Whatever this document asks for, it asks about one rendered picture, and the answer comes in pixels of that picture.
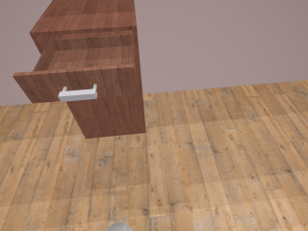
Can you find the handle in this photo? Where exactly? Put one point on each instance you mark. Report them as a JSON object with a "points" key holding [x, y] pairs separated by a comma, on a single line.
{"points": [[77, 95]]}

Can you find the cabinet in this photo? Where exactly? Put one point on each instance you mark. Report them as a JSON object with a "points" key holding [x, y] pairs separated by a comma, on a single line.
{"points": [[71, 19]]}

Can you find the drawer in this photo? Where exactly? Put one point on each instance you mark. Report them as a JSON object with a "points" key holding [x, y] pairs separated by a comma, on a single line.
{"points": [[78, 64]]}

